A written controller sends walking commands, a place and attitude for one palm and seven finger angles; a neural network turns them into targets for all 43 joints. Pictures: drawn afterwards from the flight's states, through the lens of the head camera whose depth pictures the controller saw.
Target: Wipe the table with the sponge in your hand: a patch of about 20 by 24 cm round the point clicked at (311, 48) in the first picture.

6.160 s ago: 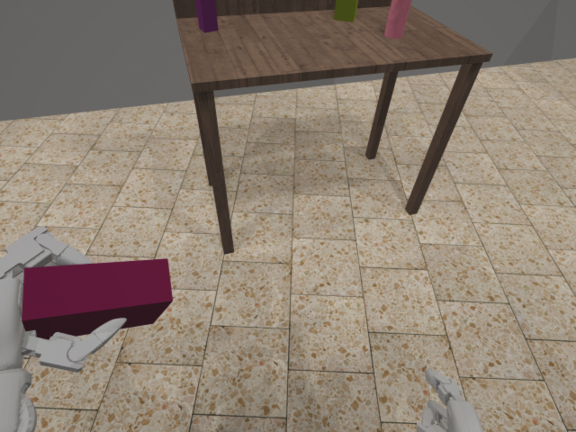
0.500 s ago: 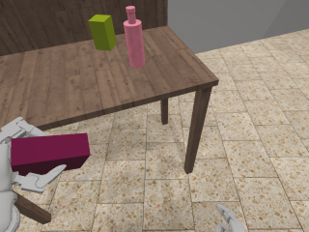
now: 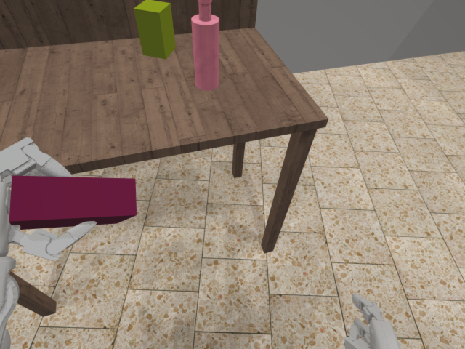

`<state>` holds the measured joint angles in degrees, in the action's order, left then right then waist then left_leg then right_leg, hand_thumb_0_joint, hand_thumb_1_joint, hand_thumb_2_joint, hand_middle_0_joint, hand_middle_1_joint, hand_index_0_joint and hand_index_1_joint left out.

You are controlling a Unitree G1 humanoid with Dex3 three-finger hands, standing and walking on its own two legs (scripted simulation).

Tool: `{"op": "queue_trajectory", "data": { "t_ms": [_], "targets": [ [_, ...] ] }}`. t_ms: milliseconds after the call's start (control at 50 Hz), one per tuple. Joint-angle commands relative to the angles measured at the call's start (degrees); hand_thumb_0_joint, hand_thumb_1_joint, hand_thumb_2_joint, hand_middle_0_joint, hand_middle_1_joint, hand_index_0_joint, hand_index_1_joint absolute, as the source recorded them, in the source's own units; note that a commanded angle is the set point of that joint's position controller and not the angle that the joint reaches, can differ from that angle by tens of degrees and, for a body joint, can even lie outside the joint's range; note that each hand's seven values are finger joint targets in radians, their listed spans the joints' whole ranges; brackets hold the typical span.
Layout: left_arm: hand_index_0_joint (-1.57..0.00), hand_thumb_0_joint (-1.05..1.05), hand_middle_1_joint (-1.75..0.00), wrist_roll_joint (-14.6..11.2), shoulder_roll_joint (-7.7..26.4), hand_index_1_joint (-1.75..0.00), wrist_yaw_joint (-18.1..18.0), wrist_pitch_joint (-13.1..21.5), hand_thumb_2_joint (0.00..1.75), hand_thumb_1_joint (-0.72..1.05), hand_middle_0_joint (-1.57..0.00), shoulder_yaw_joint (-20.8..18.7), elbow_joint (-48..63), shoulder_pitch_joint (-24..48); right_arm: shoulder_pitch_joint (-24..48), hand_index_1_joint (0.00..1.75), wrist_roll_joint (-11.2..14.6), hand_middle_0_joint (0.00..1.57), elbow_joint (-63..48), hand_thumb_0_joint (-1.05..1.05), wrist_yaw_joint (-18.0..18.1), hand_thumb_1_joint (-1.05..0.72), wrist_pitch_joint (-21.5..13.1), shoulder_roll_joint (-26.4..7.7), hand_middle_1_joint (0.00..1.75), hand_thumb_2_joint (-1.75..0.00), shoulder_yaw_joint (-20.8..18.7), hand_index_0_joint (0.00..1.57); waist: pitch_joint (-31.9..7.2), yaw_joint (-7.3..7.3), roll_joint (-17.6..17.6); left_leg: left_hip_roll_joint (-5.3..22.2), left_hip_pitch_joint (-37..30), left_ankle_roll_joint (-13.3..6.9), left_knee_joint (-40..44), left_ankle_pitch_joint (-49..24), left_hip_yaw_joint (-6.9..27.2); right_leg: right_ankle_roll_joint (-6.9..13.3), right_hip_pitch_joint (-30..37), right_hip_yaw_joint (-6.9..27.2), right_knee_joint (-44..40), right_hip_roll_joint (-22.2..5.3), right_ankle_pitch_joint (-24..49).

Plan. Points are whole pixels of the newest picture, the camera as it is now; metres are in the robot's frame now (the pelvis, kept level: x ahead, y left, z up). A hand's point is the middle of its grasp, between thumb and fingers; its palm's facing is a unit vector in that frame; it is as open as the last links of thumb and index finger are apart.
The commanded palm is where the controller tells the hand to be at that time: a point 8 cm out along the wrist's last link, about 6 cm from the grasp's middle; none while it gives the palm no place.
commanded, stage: look again from close up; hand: left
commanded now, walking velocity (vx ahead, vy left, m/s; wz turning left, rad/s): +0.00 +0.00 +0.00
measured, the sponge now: (92, 203) +0.25 +0.22 +0.16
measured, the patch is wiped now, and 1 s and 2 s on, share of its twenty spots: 0.00 0.00 0.00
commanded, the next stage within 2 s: shuffle to correct the standing spot in 0.24 s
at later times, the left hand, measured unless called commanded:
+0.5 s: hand (26, 188) +0.25 +0.30 +0.18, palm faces +0.39 -0.81 -0.43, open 9.1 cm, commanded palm +0.19 +0.33 +0.18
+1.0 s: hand (54, 151) +0.33 +0.31 +0.16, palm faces +0.37 -0.81 -0.45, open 9.1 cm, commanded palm +0.28 +0.35 +0.18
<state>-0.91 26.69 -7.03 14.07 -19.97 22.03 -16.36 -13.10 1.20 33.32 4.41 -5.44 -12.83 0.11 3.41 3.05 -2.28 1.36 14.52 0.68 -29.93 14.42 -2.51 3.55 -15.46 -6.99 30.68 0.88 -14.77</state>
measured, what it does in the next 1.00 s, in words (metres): walks ahead: left foot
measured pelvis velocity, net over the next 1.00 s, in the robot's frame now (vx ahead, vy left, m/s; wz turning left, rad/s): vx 0.11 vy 0.08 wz -0.05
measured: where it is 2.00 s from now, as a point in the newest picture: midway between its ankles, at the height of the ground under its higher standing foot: (187, 343)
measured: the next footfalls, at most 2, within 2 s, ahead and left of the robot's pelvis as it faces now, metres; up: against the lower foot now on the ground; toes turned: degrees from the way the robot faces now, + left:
left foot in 0.98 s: +0.21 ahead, +0.23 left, +0.00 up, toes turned -1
right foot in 1.14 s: +0.18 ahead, +0.01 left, +0.00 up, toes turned -8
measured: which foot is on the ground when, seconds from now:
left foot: down 0.00-0.78, up 0.80-0.96, down 0.98-1.00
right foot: down 0.00-0.98, up 1.00-1.00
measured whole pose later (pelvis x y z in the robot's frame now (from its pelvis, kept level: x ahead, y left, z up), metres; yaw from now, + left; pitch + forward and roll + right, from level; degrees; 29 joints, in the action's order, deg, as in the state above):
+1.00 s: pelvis +0.11 +0.08 -0.03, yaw -3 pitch -3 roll +1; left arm -2.7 21.8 -7.4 13.6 -23.9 32.2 -27.7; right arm -9.6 1.3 33.1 0.7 -3.6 -14.6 -2.2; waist 6.6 1.0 -0.4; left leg 2.6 22.3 0.7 -42.3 16.8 -0.9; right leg -2.1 -13.4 -0.5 50.1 -5.8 -30.4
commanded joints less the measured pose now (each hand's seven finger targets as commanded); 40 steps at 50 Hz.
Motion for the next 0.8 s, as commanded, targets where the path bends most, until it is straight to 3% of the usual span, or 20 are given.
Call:
{"op": "queue_trajectory", "data": {
  "t_ms": [0,40,100,140,200,220,260,300,340,420,480,520,580,620,660,700,720,740,760,780],
  "targets": [
    [-1.2,0.0,-1.6,-1.5,7.8,-1.6,-0.8,4.9,1.3,0.1,-1.2,-8.9,2.9,13.2,4.6,0.3,-2.1,0.2,-7.7,0.0,-2.2,-0.9,-5.4,-5.7,0.3,-0.9,-0.4,0.2,-6.5,-2.37,10.3,-0.2,2.8,-1.2,-3.5,7.4,0.5,1.0,-2.2,19.8,-13.1,-9.9,-4.2],
    [-1.2,0.0,-1.6,-2.4,-0.1,-1.6,0.4,4.2,1.3,0.1,-1.2,-3.7,6.3,4.5,5.1,0.3,-1.6,0.2,-8.9,0.0,-3.8,-0.9,-5.5,-5.2,0.3,-0.9,-0.4,0.2,-9.0,-2.02,4.0,0.0,1.2,-1.2,-3.7,4.1,0.3,0.4,1.7,20.1,-14.0,-11.0,-0.7],
    [-1.2,0.0,-1.6,-1.8,-0.9,-1.6,0.6,2.0,1.3,0.1,-1.2,-2.5,15.1,-2.9,6.9,0.3,-1.7,0.2,-9.6,0.0,-4.3,-0.9,-4.9,-6.0,0.3,-0.9,-0.5,0.2,-10.0,-2.23,-0.1,1.3,-2.7,-1.1,2.3,-3.5,1.5,-1.3,2.9,13.0,-10.8,-6.7,5.8],
    [-1.2,0.0,-1.6,-1.6,1.5,-1.6,0.3,0.8,1.3,0.1,-1.2,-5.4,16.8,-5.8,8.5,0.3,-1.9,0.2,-10.6,0.0,-3.8,-0.9,-4.3,-6.3,0.3,-0.9,-0.4,0.2,-10.0,-1.94,4.3,3.3,-3.1,-1.0,6.8,-7.0,2.5,-2.6,3.6,8.4,-7.3,-3.4,8.1],
    [-1.2,0.0,-1.6,-1.4,5.7,-1.6,-0.4,0.8,1.3,0.1,-1.2,-11.1,18.9,-4.9,9.4,0.3,-2.3,0.2,-11.3,0.0,-2.6,-0.9,-3.5,-5.8,0.3,-0.9,0.1,0.2,-9.5,-1.93,6.8,4.9,-0.4,-1.1,10.9,-4.5,4.7,-3.0,4.3,6.5,-5.0,-1.9,6.4],
    [-1.2,0.0,-1.6,-1.4,9.8,-1.6,-0.9,1.1,1.3,0.1,-1.2,-14.5,21.6,-2.0,10.1,0.3,-2.9,0.2,-11.7,0.0,-2.0,-0.9,-3.2,-5.9,0.3,-0.9,0.2,0.2,-9.1,-1.73,8.7,5.0,-0.1,-0.7,12.8,-3.2,5.2,-3.1,3.8,6.4,-4.0,-1.3,5.2],
    [-1.2,0.0,-1.6,-1.8,6.3,-1.6,-1.1,1.1,1.3,0.1,-1.2,-12.6,20.6,-3.5,9.3,0.3,-2.7,0.2,-11.7,0.0,-1.5,-0.9,-2.9,-5.2,0.3,-0.9,0.2,0.2,-9.7,-1.77,10.5,6.1,-1.4,-0.6,13.7,-4.1,5.5,-2.9,3.8,5.6,-2.3,-1.5,5.6],
    [-1.2,0.0,-1.6,-1.7,6.3,-1.6,-1.3,1.1,1.3,0.1,-1.2,-12.2,21.1,-2.0,8.7,0.3,-2.8,0.2,-11.5,0.0,-1.4,-0.9,-3.2,-5.3,0.3,-0.9,0.0,0.2,-10.8,-1.62,13.4,6.0,-3.9,0.1,12.6,-9.0,4.6,-2.8,3.1,5.0,-1.7,-1.6,5.7],
    [-1.2,0.0,-1.6,-1.5,5.1,-1.6,-1.0,1.0,1.3,0.1,-1.2,-10.4,21.1,-0.9,8.5,0.3,-3.0,0.2,-11.2,0.0,-1.6,-0.9,-3.7,-5.7,0.3,-0.9,-0.4,0.2,-12.0,-1.96,12.4,6.1,-7.4,0.7,10.9,-13.5,3.6,-2.6,1.8,4.1,-0.7,-1.5,4.0],
    [-1.2,0.0,-1.6,-1.5,0.1,-1.6,-0.9,0.1,1.3,0.1,-1.2,-5.1,16.9,-4.2,7.9,0.3,-2.3,0.2,-10.8,0.0,-2.3,-0.9,-4.2,-7.1,0.3,-0.9,-1.4,0.2,-10.5,-2.76,7.7,4.9,-2.6,-2.2,9.6,4.3,3.7,-1.6,3.9,4.6,-1.7,-2.7,2.2],
    [-1.2,0.0,-1.6,-1.0,0.3,-1.6,-1.1,-0.2,1.3,0.1,-1.2,-5.0,14.5,-5.6,7.4,0.3,-1.6,0.2,-10.6,0.0,-2.4,-0.9,-3.6,-7.2,0.3,-0.9,-2.0,0.2,-7.2,-3.01,2.6,3.8,2.4,-3.5,7.9,12.4,4.9,-0.8,2.7,7.5,-1.1,-4.0,-2.5],
    [-1.2,0.0,-1.6,-1.1,2.4,-1.6,-1.4,-0.1,1.3,0.1,-1.2,-6.5,14.8,-3.4,7.7,0.3,-1.4,0.2,-10.5,0.0,-2.0,-0.9,-3.1,-7.3,0.3,-0.9,-2.1,0.2,-5.3,-3.22,3.5,2.9,3.9,-3.7,6.6,15.6,4.9,0.1,0.3,10.3,-0.9,-5.3,-7.4],
    [-1.2,0.0,-1.6,-1.3,3.2,-1.6,-1.7,0.5,1.3,0.1,-1.2,-7.3,16.2,-1.0,7.8,0.3,-1.0,0.2,-10.7,0.0,-1.6,-0.9,-3.0,-6.5,0.3,-0.9,-1.7,0.2,-4.7,-3.34,7.2,3.4,3.3,-4.2,6.3,11.6,6.5,0.2,-0.9,9.2,3.9,-4.9,-3.8],
    [-1.2,0.0,-1.6,-1.3,6.1,-1.6,-2.1,0.8,1.3,0.1,-1.2,-9.6,18.8,0.9,8.3,0.3,-1.1,0.2,-11.0,0.0,-1.4,-0.9,-3.0,-6.6,0.3,-0.9,-1.6,0.2,-6.0,-3.24,10.3,4.5,0.8,-4.1,6.6,3.8,7.8,-0.6,-0.7,6.0,8.0,-4.0,2.3],
    [-1.2,0.0,-1.6,-1.4,5.0,-1.6,-2.2,1.2,1.3,0.1,-1.2,-9.1,18.7,-1.0,8.2,0.3,-1.0,0.2,-11.3,0.0,-1.7,-0.9,-3.1,-6.3,0.3,-0.9,-1.6,0.2,-7.8,-2.94,9.7,4.3,-1.4,-3.9,2.3,-9.2,6.3,-0.5,1.6,4.3,7.5,-4.0,7.8],
    [-1.2,0.0,-1.6,-1.6,5.5,-1.6,-2.4,1.4,1.3,0.1,-1.2,-9.7,18.9,-3.7,8.7,0.3,-0.7,0.2,-11.4,0.0,-2.3,-0.9,-3.1,-6.2,0.3,-0.9,-2.0,0.2,-11.6,-2.28,3.2,1.8,2.2,-3.0,-8.5,-18.0,2.2,2.2,10.2,9.8,5.3,-7.4,16.5],
    [-1.2,0.0,-1.6,-1.7,6.2,-1.6,-2.6,1.3,1.3,0.1,-1.2,-10.1,17.3,-5.7,8.5,0.3,-0.4,0.2,-11.1,0.0,-2.5,-0.9,-2.9,-5.8,0.3,-0.9,-2.2,0.2,-12.8,-1.97,-5.0,-1.2,8.3,-2.1,-17.7,-15.2,-1.4,5.2,15.6,17.9,2.8,-12.5,20.9],
    [-1.2,0.0,-1.6,-1.9,5.8,-1.6,-2.8,1.7,1.3,0.1,-1.2,-9.9,17.0,-6.6,8.9,0.3,-0.1,0.2,-10.8,0.0,-2.8,-0.9,-2.6,-5.8,0.3,-0.9,-2.8,0.2,-12.3,-1.36,-11.0,-3.5,18.9,-1.2,-27.6,-3.2,-2.8,9.5,23.1,28.4,-1.2,-19.0,25.4],
    [-1.2,0.0,-1.6,-2.0,6.1,-1.6,-3.0,2.5,1.3,0.1,-1.2,-10.3,17.5,-6.9,9.1,0.3,-0.1,0.2,-10.7,0.0,-3.2,-0.9,-2.5,-6.3,0.3,-0.9,-3.0,0.2,-10.7,-0.58,-11.6,-2.5,29.4,-1.1,-36.4,15.5,1.7,12.8,28.7,34.2,-4.5,-24.0,29.2],
    [-1.2,0.0,-1.6,-2.0,6.2,-1.6,-3.1,2.9,1.3,0.1,-1.2,-10.9,18.4,-7.2,9.1,0.3,-0.4,0.2,-9.6,0.0,-3.4,-0.9,-2.4,-6.6,0.3,-0.9,-2.8,0.2,-8.7,-0.71,-6.2,1.4,32.6,-1.8,-38.6,19.4,8.9,12.2,27.3,35.1,-4.2,-25.7,28.3]
  ]
}}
